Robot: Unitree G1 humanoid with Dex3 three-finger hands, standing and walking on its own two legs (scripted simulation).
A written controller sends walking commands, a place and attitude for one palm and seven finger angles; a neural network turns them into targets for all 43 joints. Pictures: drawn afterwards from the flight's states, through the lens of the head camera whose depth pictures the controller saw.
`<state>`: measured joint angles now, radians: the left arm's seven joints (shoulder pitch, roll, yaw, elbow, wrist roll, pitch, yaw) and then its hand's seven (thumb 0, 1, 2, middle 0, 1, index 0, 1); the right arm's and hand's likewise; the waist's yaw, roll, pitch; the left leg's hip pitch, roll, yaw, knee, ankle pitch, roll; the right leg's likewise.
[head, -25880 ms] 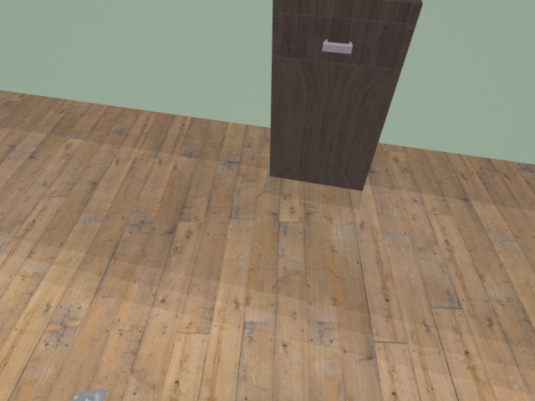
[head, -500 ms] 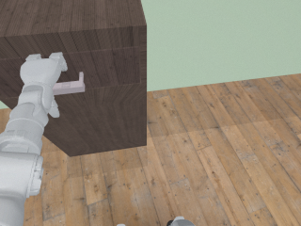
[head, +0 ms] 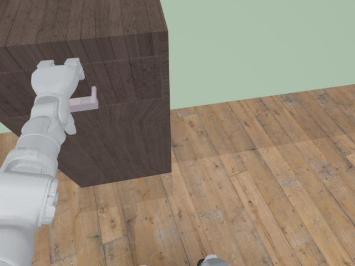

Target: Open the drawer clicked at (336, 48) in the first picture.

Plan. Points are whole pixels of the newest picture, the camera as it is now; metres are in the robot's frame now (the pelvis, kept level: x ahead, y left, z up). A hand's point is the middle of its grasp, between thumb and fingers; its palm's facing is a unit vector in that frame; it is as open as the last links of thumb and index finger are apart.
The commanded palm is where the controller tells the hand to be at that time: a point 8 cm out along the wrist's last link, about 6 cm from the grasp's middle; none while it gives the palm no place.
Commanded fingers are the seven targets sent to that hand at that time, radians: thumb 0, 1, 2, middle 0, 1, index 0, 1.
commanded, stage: re-aim the fingers above the handle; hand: left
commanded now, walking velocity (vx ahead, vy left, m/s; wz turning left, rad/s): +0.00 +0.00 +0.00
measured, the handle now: (76, 98) +0.54 +0.24 +0.01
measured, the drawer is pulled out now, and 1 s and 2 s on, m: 0.00 0.00 0.00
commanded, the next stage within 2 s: lower the fingers behind the handle in 1.18 s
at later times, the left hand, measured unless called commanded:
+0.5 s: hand (72, 95) +0.50 +0.22 +0.07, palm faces -0.01 +0.01 -1.00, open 13.6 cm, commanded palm +0.48 +0.23 +0.12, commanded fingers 0.00 -0.50 0.30 -0.30 -1.20 -0.30 -1.20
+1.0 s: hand (69, 95) +0.50 +0.23 +0.07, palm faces +0.00 +0.01 -1.00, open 13.5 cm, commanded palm +0.48 +0.23 +0.12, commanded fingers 0.00 -0.50 0.30 -0.30 -1.20 -0.30 -1.20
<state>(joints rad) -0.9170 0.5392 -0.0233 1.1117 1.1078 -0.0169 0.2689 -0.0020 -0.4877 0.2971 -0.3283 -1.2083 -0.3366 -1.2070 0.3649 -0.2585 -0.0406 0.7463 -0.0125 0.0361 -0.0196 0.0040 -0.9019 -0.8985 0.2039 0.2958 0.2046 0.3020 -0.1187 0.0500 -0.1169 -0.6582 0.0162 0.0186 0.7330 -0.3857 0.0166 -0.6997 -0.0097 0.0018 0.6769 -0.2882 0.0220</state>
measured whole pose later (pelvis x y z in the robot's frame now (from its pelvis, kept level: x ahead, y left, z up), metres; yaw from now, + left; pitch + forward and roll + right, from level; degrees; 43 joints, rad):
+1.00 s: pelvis +0.00 +0.00 +0.00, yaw +0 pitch +18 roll -1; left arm -0.92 0.50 -0.03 1.10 1.11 0.00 0.29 0.00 -0.49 0.30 -0.36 -1.24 -0.36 -1.24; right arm 0.35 -0.26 -0.04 0.74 -0.01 0.04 -0.02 0.00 -0.90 -0.90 0.20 0.30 0.20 0.30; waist -0.11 0.04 -0.12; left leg -0.64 0.01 0.02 0.72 -0.39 0.02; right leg -0.68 -0.01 0.00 0.66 -0.29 0.02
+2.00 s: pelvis -0.02 -0.01 -0.02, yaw +0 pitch +22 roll -1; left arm -0.97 0.57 -0.01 1.16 1.13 -0.05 0.30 0.00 -0.49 0.30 -0.32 -1.20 -0.33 -1.27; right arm 0.38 -0.26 -0.03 0.72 -0.03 0.00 -0.03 0.00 -0.90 -0.90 0.20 0.30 0.20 0.30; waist -0.16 0.04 -0.13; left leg -0.85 0.02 0.01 0.87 -0.41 0.01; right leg -0.89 0.00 0.00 0.81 -0.31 0.02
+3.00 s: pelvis -0.04 +0.00 -0.03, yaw -1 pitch +23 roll -1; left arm -1.03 0.57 -0.03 1.20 1.11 0.01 0.33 0.00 -0.49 0.30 -0.32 -1.21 -0.26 -1.29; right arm 0.38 -0.27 -0.01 0.71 -0.01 0.03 -0.03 0.00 -0.90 -0.90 0.20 0.30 0.21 0.30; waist -0.17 0.04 -0.14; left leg -0.94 0.02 0.02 0.95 -0.43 0.02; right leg -0.98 -0.01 0.01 0.88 -0.32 0.03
